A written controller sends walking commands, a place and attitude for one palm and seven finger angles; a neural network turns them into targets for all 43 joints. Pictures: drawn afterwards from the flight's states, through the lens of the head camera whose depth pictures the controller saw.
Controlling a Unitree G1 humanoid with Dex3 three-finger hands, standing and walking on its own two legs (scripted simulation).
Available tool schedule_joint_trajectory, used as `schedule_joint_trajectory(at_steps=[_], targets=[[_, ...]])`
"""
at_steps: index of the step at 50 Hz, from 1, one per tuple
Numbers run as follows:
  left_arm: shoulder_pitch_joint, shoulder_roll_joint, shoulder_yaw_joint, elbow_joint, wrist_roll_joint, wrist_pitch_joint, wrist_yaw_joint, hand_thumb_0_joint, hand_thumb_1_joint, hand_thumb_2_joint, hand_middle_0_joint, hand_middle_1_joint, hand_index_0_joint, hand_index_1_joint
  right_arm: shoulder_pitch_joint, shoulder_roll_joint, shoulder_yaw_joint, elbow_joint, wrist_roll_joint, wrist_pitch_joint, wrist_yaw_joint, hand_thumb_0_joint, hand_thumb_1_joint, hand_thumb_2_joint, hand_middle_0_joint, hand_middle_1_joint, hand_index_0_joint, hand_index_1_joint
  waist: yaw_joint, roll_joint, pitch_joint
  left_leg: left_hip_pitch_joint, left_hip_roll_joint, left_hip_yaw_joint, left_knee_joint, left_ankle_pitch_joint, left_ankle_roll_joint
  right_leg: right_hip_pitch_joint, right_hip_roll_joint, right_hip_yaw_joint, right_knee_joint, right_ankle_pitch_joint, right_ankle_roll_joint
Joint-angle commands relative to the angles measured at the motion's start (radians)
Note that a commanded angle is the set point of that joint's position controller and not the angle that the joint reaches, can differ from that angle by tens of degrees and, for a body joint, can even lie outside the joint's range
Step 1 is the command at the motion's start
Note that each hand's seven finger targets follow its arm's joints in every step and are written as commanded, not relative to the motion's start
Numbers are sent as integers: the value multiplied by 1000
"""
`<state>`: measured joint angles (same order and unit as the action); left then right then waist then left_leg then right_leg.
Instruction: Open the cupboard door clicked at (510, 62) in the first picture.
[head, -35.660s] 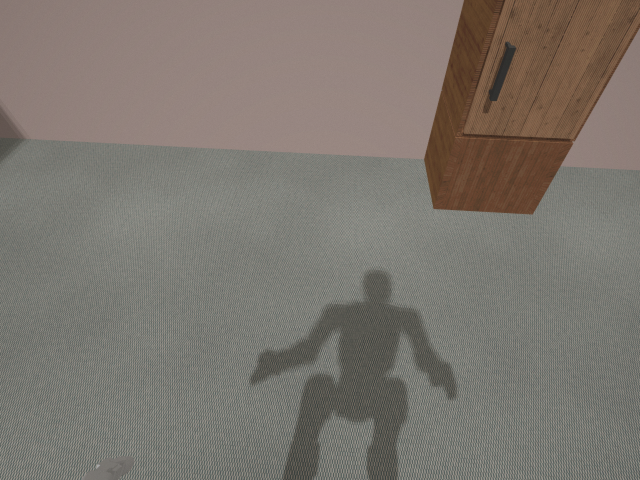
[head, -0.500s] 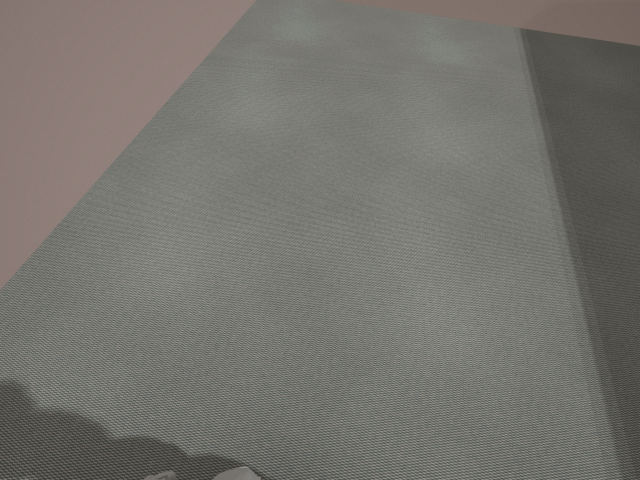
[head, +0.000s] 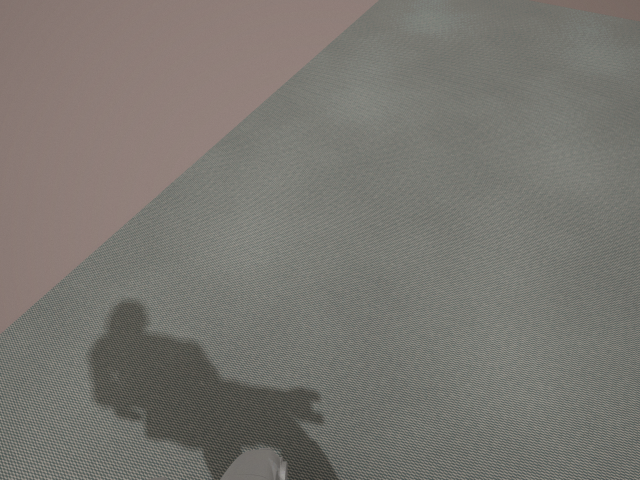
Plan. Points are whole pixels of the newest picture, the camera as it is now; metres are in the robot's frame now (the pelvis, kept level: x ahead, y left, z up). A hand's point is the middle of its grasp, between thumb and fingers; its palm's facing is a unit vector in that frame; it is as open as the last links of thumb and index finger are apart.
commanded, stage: turn to face it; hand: left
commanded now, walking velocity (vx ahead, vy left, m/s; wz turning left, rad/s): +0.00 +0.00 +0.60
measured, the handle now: out of the picture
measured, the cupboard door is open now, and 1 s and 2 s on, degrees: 42 42 42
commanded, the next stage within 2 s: none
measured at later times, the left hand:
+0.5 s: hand out of the picture +0.07 +0.20 -0.16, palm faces +0.31 -0.90 -0.31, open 7.4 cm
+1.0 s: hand out of the picture +0.02 +0.18 -0.16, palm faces +0.58 -0.77 -0.27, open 7.4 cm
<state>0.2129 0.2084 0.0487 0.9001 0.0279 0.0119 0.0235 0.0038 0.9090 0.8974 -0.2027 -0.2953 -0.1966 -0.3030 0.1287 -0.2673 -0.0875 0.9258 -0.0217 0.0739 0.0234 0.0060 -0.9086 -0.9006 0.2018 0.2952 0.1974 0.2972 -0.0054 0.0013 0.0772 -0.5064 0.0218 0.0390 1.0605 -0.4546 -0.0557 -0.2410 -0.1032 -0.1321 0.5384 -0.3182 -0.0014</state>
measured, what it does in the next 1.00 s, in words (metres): steps on the spot, turning left: left foot, then right foot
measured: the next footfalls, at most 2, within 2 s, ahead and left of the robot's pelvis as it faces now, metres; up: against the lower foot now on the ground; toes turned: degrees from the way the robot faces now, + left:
left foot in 0.18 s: +0.05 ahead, +0.12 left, +0.00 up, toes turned +12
right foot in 0.48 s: +0.13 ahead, -0.17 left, +0.00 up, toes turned +15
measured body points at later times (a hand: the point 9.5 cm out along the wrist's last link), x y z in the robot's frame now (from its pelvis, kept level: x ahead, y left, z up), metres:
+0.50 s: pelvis +0.03 -0.05 -0.02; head +0.07 -0.04 +0.43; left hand +0.05 +0.25 -0.14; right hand +0.19 -0.27 -0.16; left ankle +0.00 +0.11 -0.73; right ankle +0.09 -0.18 -0.74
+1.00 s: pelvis +0.05 -0.06 -0.01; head +0.10 -0.03 +0.44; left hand -0.01 +0.22 -0.14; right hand +0.26 -0.23 -0.15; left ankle -0.02 +0.06 -0.74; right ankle +0.13 -0.17 -0.72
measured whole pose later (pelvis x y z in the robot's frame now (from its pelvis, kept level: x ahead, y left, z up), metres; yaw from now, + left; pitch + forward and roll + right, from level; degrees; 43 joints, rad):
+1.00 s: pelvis +0.05 -0.06 -0.01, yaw +36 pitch +2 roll +0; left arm 0.13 0.25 0.06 0.86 0.01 0.05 0.01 0.01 0.91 0.90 -0.20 -0.30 -0.20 -0.30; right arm 0.19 -0.23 -0.05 0.91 -0.03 0.04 0.00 0.00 -0.90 -0.90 0.21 0.30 0.20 0.30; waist -0.02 0.01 0.10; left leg -0.32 0.01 -0.11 0.56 -0.27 -0.03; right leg -0.37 -0.03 -0.03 0.73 -0.40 0.07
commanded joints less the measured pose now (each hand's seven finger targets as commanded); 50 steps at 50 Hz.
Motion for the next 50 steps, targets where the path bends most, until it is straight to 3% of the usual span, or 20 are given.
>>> schedule_joint_trajectory(at_steps=[1, 6, 7, 8, 9, 10, 14, 21, 22, 23, 24, 27, 31, 34, 35, 37, 38, 43, 48, 50], targets=[[92, 195, 48, -39, -2, -27, 8, 0, 900, 900, -200, -300, -200, -300, -91, -1, 16, -110, 10, -35, 4, 0, -900, -900, 200, 300, 200, 300, 53, -187, -131, -12, -6, 71, -249, 9, -12, 273, -224, 91, -75, 821, -99], [56, 226, 60, -44, -12, -24, -1, 0, 900, 900, -200, -300, -200, -300, -3, -41, 12, -99, 7, -44, -1, 0, -900, -900, 200, 300, 200, 300, 0, -186, -167, 233, -38, 105, -533, 205, 24, 193, -218, 10, 73, 797, -40], [29, 215, 58, -51, -16, -22, -3, 0, 900, 900, -200, -300, -200, -300, 69, -86, -1, -79, 4, -50, -2, 0, -900, -900, 200, 300, 200, 300, -41, -113, -210, 398, 16, 49, -616, 394, 48, 82, -206, -22, 202, 668, 2], [21, 149, 48, -89, -25, -16, -9, 0, 900, 900, -200, -300, -200, -300, 145, -199, -29, -71, -7, -60, -9, 0, -900, -900, 200, 300, 200, 300, -81, 194, -260, 603, 279, -294, -634, 760, 175, -208, -74, -58, 426, 79, 78], [-43, 125, 29, -126, -21, -6, -4, 0, 900, 900, -200, -300, -200, -300, 207, -264, -44, -56, 1, -52, -19, 0, -900, -900, 200, 300, 200, 300, -107, 295, -256, 627, 431, -474, -636, 1116, 318, -361, 1, 39, 604, -366, 99], [-73, 157, 33, -138, -14, 7, 4, 0, 900, 900, -200, -300, -200, -300, 200, -260, -38, -45, -1, -46, -24, 0, -900, -900, 200, 300, 200, 300, -99, 169, -231, 558, 434, -404, -633, 921, 342, -361, -18, 129, 660, -347, 84], [-62, 135, 39, -91, -13, 25, -10, 0, 900, 900, -200, -300, -200, -300, 21, -178, -16, -93, -5, -55, -44, 0, -900, -900, 200, 300, 200, 300, -15, 196, -100, 334, 242, -278, -674, 640, 226, -292, -1, 131, 556, -159, 92], [52, 130, 46, -70, -16, 13, -17, 0, 900, 900, -200, -300, -200, -300, -54, -187, -34, -116, -3, -36, -32, 0, -900, -900, 200, 300, 200, 300, 49, 155, -107, 90, 136, -279, -611, 268, 150, 81, 91, 54, 45, 20, 74], [89, 177, 55, -66, -8, 4, -13, 0, 900, 900, -200, -300, -200, -300, -63, -155, -33, -128, 5, -33, -28, 0, -900, -900, 200, 300, 200, 300, 71, 46, -103, 10, 60, -228, -516, 159, 101, 157, 31, 116, -105, 21, 59], [107, 267, 74, -70, 6, -8, -1, 0, 900, 900, -200, -300, -200, -300, -44, -73, -23, -146, 12, -32, -22, 0, -900, -900, 200, 300, 200, 300, 83, -250, -109, -132, -65, -80, -268, -57, 29, 213, -241, 427, -286, -68, -28], [78, 305, 71, -90, 2, -5, 4, 0, 900, 900, -200, -300, -200, -300, -59, -81, -23, -159, 9, -32, -16, 0, -900, -900, 200, 300, 200, 300, 88, -359, -102, -101, -54, -71, 8, -182, 25, 80, -403, 559, -351, -55, -129], [-89, 205, 53, -136, 4, -1, 7, 0, 900, 900, -200, -300, -200, -300, 9, -66, -27, -117, 4, -17, 0, 0, -900, -900, 200, 300, 200, 300, -16, -290, -82, -24, 14, -48, 141, -47, 19, -36, -252, 293, -266, 32, -109], [-21, 211, 54, -113, 6, -8, 5, 0, 900, 900, -200, -300, -200, -300, -33, -32, 0, -123, 14, -33, 7, 0, -900, -900, 200, 300, 200, 300, 28, -249, -103, 60, 8, 30, -213, -56, -3, 100, -233, 137, -122, 450, -103], [22, 239, 62, -92, -6, -4, -2, 0, 900, 900, -200, -300, -200, -300, 29, -35, 5, -104, 11, -44, 6, 0, -900, -900, 200, 300, 200, 300, 12, -142, -137, 216, -35, 72, -504, 131, 8, 98, -220, 76, 18, 463, -44], [10, 225, 61, -96, -15, -1, -5, 0, 900, 900, -200, -300, -200, -300, 85, -70, -3, -88, 11, -51, 6, 0, -900, -900, 200, 300, 200, 300, -22, -58, -169, 348, -9, 26, -627, 274, 21, 18, -204, 38, 118, 388, 1], [-74, 128, 26, -160, -19, 14, -10, 0, 900, 900, -200, -300, -200, -300, 196, -243, -45, -78, -2, -54, -12, 0, -900, -900, 200, 300, 200, 300, -84, 323, -170, 503, 384, -479, -702, 804, 248, -373, -13, 30, 503, -343, 112], [-125, 151, 29, -172, -16, 20, -8, 0, 900, 900, -200, -300, -200, -300, 216, -256, -45, -63, -10, -50, -21, 0, -900, -900, 200, 300, 200, 300, -95, 202, -168, 454, 410, -474, -688, 746, 306, -371, -26, 121, 592, -310, 92], [-99, 125, 34, -117, -19, 21, -17, 0, 900, 900, -200, -300, -200, -300, 71, -177, -20, -86, -7, -63, -45, 0, -900, -900, 200, 300, 200, 300, -22, 221, -129, 360, 204, -283, -649, 702, 206, -282, 20, 122, 488, -151, 90], [-34, 113, 33, -95, -27, 11, -16, 0, 900, 900, -200, -300, -200, -300, 34, -186, -30, -93, -6, -48, -43, 0, -900, -900, 200, 300, 200, 300, 5, 173, -154, 267, 168, -318, -606, 620, 183, -30, 96, 77, 134, -61, 72], [75, 176, 51, -71, -18, -4, -6, 0, 900, 900, -200, -300, -200, -300, -12, -138, -28, -118, 11, -42, -37, 0, -900, -900, 200, 300, 200, 300, 65, 8, -158, 76, 64, -252, -460, 322, 99, 203, -5, 170, -180, 78, 49]])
